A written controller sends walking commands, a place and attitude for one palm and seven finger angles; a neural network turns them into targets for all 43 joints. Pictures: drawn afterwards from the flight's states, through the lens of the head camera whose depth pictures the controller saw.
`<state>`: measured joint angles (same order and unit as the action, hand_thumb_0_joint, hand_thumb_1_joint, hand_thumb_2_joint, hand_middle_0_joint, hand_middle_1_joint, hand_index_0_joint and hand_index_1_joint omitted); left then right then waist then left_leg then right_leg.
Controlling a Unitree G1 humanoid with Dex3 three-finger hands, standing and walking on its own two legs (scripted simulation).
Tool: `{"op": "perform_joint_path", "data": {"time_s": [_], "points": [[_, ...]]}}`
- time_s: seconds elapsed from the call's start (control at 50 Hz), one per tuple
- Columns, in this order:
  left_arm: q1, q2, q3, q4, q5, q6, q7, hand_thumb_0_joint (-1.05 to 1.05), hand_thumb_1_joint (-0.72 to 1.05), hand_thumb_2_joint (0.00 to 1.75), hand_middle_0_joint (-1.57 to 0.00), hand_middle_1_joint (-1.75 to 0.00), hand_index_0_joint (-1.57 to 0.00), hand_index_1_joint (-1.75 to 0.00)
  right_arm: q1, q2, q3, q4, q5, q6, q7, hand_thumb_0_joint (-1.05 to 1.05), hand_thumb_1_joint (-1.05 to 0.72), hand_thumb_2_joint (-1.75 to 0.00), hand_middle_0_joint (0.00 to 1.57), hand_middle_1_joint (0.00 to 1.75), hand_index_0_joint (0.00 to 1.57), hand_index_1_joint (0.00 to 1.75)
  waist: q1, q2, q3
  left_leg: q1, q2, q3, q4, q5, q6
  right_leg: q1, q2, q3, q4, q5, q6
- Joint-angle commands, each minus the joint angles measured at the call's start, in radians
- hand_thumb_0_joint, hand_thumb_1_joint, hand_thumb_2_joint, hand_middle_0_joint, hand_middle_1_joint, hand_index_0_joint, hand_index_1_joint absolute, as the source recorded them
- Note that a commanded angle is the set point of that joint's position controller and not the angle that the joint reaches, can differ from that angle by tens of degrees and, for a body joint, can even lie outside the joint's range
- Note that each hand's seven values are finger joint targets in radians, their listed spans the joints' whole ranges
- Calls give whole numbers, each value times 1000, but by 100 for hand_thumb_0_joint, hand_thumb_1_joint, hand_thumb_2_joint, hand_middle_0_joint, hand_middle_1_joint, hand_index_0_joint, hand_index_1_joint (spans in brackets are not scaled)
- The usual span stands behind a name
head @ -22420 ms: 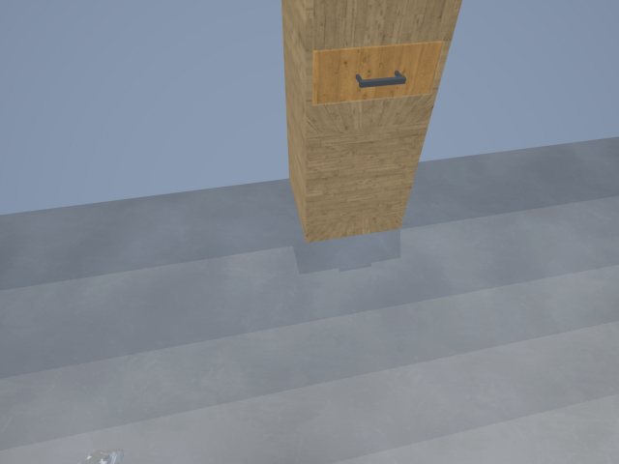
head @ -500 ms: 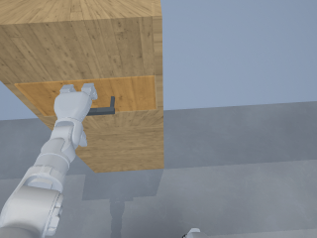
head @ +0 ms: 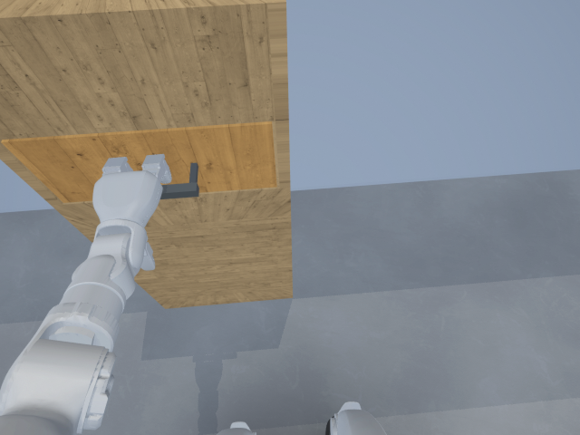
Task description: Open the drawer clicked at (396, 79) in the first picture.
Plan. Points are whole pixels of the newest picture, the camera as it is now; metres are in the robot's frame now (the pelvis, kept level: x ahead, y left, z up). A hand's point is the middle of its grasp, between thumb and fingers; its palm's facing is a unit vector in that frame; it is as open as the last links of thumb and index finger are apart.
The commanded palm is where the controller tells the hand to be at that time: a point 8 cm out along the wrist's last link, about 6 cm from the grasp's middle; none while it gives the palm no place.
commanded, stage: lower the fingers behind the handle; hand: left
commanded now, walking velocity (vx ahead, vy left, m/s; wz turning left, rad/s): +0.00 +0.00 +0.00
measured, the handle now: (154, 182) +0.49 +0.21 +0.01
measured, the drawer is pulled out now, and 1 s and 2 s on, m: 0.00 0.00 0.06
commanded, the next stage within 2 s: close the thumb around the handle in 0.50 s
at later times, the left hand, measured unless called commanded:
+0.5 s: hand (145, 217) +0.44 +0.23 -0.01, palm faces -0.03 -0.01 -1.00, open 13.8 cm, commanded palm +0.41 +0.24 +0.04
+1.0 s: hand (146, 215) +0.44 +0.23 -0.02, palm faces -0.04 -0.01 -1.00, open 9.4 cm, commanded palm +0.42 +0.25 +0.04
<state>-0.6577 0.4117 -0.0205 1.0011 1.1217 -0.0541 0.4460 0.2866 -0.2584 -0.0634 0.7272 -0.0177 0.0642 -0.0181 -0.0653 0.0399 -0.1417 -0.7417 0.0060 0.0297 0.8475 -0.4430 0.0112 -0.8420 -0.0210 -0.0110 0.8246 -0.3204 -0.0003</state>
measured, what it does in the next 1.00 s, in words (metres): stands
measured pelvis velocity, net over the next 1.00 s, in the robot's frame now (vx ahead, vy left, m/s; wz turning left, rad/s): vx -0.01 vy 0.00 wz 0.00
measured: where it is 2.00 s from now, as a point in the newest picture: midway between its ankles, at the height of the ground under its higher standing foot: outside the picture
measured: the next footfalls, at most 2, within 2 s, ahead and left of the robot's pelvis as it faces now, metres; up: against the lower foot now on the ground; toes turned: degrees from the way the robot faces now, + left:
none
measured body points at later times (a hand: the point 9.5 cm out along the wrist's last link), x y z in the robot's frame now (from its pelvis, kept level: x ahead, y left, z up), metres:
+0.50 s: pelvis -0.01 +0.00 -0.01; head +0.10 -0.01 +0.43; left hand +0.43 +0.23 +0.04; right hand +0.04 -0.27 -0.15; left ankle -0.03 +0.11 -0.69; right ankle +0.03 -0.12 -0.69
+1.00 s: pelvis -0.01 +0.00 -0.01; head +0.10 -0.01 +0.43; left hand +0.44 +0.23 +0.04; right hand +0.04 -0.27 -0.15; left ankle -0.03 +0.11 -0.69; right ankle +0.03 -0.12 -0.69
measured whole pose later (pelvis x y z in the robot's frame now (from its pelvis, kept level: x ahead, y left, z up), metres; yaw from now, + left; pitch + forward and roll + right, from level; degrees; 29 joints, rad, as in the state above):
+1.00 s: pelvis -0.01 +0.00 -0.01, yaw +0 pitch +21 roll +0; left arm -0.68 0.44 -0.01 1.02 1.11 -0.08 0.45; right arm 0.29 -0.27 -0.05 0.72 -0.02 0.06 -0.03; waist -0.08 0.04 -0.14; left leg -0.81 0.01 0.03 0.90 -0.46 0.01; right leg -0.91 -0.02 -0.01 0.87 -0.33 0.00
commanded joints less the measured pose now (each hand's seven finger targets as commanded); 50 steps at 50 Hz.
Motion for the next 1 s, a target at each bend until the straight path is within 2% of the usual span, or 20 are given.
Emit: {"op": "perform_joint_path", "data": {"time_s": [0.0,0.04,0.08,0.12,0.28,0.4,0.42,0.5,0.52,0.56,0.58,0.64,0.68,0.72,0.74,0.78,0.8,0.86,0.92,0.98], "points": [[-305,290,96,-128,-20,9,14,0,-50,30,-30,-120,-30,-120,111,-158,-48,-67,-4,-19,-14,0,-90,-90,20,30,20,30,13,-42,-379,64,-43,7,-81,315,27,346,41,-6,-57,276,-30],[-307,280,85,-143,-18,-9,12,0,-50,30,-30,-120,-30,-120,108,-154,-48,-74,-6,-22,-15,0,-90,-90,20,30,20,30,8,-30,-387,50,-44,10,-67,308,27,337,40,-2,-50,278,-29],[-289,302,108,-130,-12,-21,17,0,-50,30,-30,-120,-30,-120,114,-157,-48,-69,-7,-25,-15,0,-90,-90,20,30,20,30,12,-52,-387,25,-42,4,-54,301,27,322,40,-3,-33,269,-29],[-297,294,106,-173,-10,-34,31,0,-50,30,-30,-120,-30,-120,109,-154,-53,-77,-10,-28,-14,0,-90,-90,20,30,20,30,15,-19,-419,38,-43,8,-44,306,26,315,41,-1,-28,271,-30],[-324,332,130,-174,-18,-1,57,0,-50,30,-30,-120,-30,-120,120,-161,-52,-60,-10,-20,-7,0,-90,-90,20,30,20,30,13,-15,-448,47,-41,0,-39,328,24,318,43,-7,-15,281,-28],[-306,311,113,-164,-22,12,42,0,-50,30,-30,-120,-30,-120,111,-161,-49,-65,-5,-16,-8,0,-90,-90,20,30,20,30,15,-17,-418,61,-39,1,-58,316,24,316,43,-12,-34,258,-29],[-316,281,89,-159,-23,10,40,0,-50,30,-30,-120,-30,-120,112,-159,-50,-67,-3,-17,-10,0,-90,-90,20,30,20,30,0,-36,-406,62,-38,0,-59,308,26,307,44,-14,-41,253,-28],[-317,310,106,-147,-23,1,35,0,-50,30,-30,-120,-30,-120,112,-163,-46,-65,-4,-19,-12,0,-90,-90,20,30,20,30,8,-27,-390,42,-40,1,-62,285,26,308,42,-9,-40,234,-29],[-326,289,88,-131,-22,2,36,0,-50,30,-30,-120,-30,-120,112,-162,-46,-65,-3,-21,-13,0,-90,-90,20,30,20,30,-5,-47,-370,37,-40,1,-61,272,28,297,42,-10,-48,223,-27],[-345,329,118,-145,-22,-6,38,0,-50,30,-30,-120,-30,-120,111,-166,-45,-63,-6,-21,-14,0,-90,-90,20,30,20,30,5,-37,-389,33,-41,-2,-58,271,28,304,42,-6,-41,218,-29],[-331,323,111,-139,-22,-6,38,0,-50,30,-30,-120,-30,-120,115,-163,-45,-66,-4,-21,-14,0,-90,-90,20,30,20,30,6,-27,-402,33,-44,3,-56,275,28,312,41,-5,-38,227,-28],[-327,318,111,-143,-19,-7,43,0,-33,37,-31,-122,-31,-122,114,-162,-47,-64,-5,-21,-12,0,-90,-90,20,30,20,30,8,-16,-407,40,-43,1,-51,292,25,300,42,-8,-31,238,-29],[-347,294,93,-145,-19,-6,47,0,-22,42,-32,-123,-32,-123,120,-160,-49,-63,-6,-22,-10,0,-90,-90,20,30,20,30,-2,-6,-408,52,-40,-3,-48,300,25,282,44,-12,-30,237,-30],[-349,288,88,-135,-22,3,50,0,-11,47,-33,-124,-33,-124,118,-161,-47,-65,-4,-22,-9,0,-90,-90,20,30,20,30,-4,-20,-396,42,-42,-2,-49,291,26,286,44,-11,-35,231,-29],[-369,310,102,-139,-19,5,52,0,-5,49,-33,-125,-33,-125,123,-164,-48,-60,-5,-22,-10,0,-90,-90,20,30,20,30,-6,-33,-407,45,-39,-5,-49,295,26,289,44,-13,-31,234,-28],[-354,305,100,-141,-22,9,48,0,6,54,-34,-126,-34,-126,122,-162,-48,-64,-6,-20,-9,0,-90,-90,20,30,20,30,2,-11,-430,51,-43,-2,-47,307,25,304,43,-10,-29,250,-29],[-349,300,96,-124,-24,14,46,0,12,56,-34,-127,-34,-127,120,-163,-47,-61,-5,-19,-10,0,-90,-90,20,30,20,30,-6,-38,-412,43,-41,-1,-48,296,27,302,43,-10,-35,245,-26],[-368,339,115,-117,-25,16,38,0,28,64,-36,-128,-36,-128,114,-168,-42,-61,-5,-17,-16,0,-90,-90,20,30,20,30,-5,-46,-402,22,-44,-1,-49,275,30,315,42,-4,-37,235,-25],[-364,354,115,-122,-26,11,29,0,45,71,-37,-130,-37,-130,116,-166,-39,-68,-2,-17,-21,0,-90,-90,20,30,20,30,-1,-42,-400,6,-46,5,-51,266,30,331,39,1,-40,241,-22],[-340,350,125,-142,-31,-2,25,0,62,78,-38,-132,-38,-132,122,-164,-42,-69,-5,-17,-19,0,-90,-90,20,30,20,30,9,-14,-435,35,-44,3,-44,306,29,329,40,-3,-28,268,-25]]}}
